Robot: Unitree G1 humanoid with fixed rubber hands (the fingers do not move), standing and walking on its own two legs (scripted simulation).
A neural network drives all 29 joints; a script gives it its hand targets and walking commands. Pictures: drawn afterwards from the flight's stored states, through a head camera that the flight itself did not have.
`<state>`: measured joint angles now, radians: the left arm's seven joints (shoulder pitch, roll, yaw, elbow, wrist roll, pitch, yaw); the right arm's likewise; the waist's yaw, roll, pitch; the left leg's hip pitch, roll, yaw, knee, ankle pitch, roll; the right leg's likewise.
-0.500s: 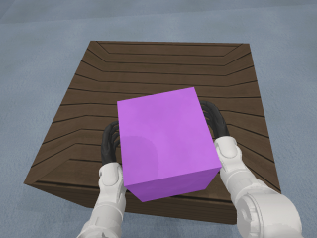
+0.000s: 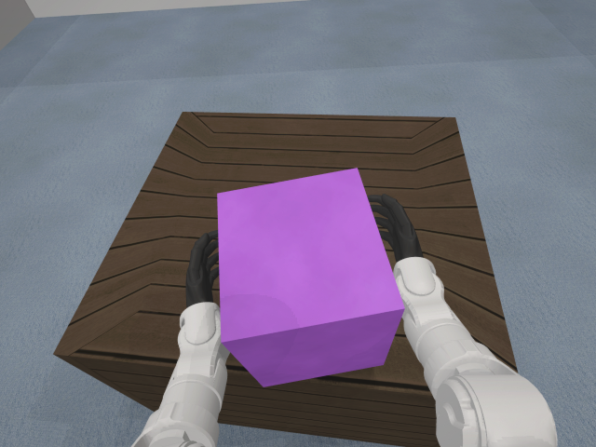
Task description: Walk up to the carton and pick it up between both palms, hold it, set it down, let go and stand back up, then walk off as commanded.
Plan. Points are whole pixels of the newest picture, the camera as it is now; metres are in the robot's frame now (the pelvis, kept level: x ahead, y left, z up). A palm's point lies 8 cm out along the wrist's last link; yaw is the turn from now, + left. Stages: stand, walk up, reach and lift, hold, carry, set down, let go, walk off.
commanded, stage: reach and lift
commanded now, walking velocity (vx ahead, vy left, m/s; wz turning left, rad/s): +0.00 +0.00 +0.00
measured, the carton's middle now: (306, 285) +0.37 +0.04 -0.02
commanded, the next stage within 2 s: none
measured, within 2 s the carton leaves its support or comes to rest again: neither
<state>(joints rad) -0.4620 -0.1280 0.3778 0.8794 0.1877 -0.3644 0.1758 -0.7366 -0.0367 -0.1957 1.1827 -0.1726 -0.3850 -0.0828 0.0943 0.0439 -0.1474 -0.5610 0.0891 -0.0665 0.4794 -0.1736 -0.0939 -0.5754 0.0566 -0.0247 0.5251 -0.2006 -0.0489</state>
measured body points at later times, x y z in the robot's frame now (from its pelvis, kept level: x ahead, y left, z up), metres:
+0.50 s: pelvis +0.01 +0.01 +0.01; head -0.02 +0.00 +0.46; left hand +0.36 +0.20 +0.09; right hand +0.42 -0.09 +0.11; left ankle +0.03 +0.19 -0.73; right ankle +0.02 -0.08 -0.73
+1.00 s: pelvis +0.00 +0.02 +0.02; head -0.06 +0.04 +0.46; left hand +0.36 +0.21 +0.13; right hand +0.40 -0.08 +0.15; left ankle +0.03 +0.19 -0.73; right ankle +0.02 -0.08 -0.73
